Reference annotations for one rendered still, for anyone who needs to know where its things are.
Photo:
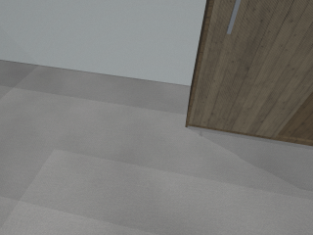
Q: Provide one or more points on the wardrobe door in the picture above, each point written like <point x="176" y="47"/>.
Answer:
<point x="255" y="79"/>
<point x="301" y="123"/>

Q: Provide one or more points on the handle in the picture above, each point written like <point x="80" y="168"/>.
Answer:
<point x="233" y="16"/>

